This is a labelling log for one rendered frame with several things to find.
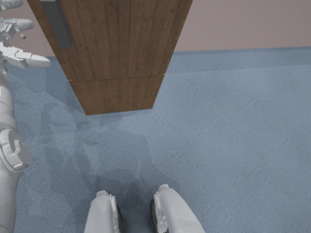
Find left robot hand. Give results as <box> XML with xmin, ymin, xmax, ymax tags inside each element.
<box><xmin>0</xmin><ymin>0</ymin><xmax>52</xmax><ymax>69</ymax></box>

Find robot thigh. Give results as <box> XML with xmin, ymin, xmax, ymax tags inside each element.
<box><xmin>154</xmin><ymin>188</ymin><xmax>205</xmax><ymax>233</ymax></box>
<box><xmin>84</xmin><ymin>194</ymin><xmax>119</xmax><ymax>233</ymax></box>

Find left robot thigh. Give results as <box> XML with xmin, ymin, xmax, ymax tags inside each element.
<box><xmin>84</xmin><ymin>194</ymin><xmax>119</xmax><ymax>233</ymax></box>

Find handle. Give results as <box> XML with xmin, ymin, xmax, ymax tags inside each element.
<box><xmin>40</xmin><ymin>0</ymin><xmax>73</xmax><ymax>49</ymax></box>

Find right robot thigh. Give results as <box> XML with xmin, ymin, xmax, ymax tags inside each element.
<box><xmin>154</xmin><ymin>188</ymin><xmax>205</xmax><ymax>233</ymax></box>

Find cupboard door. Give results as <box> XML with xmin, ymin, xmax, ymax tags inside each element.
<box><xmin>34</xmin><ymin>0</ymin><xmax>189</xmax><ymax>81</ymax></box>

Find left robot forearm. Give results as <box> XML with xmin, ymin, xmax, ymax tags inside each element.
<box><xmin>0</xmin><ymin>59</ymin><xmax>18</xmax><ymax>133</ymax></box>

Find left robot upper arm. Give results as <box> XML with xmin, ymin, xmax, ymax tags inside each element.
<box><xmin>0</xmin><ymin>128</ymin><xmax>31</xmax><ymax>233</ymax></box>

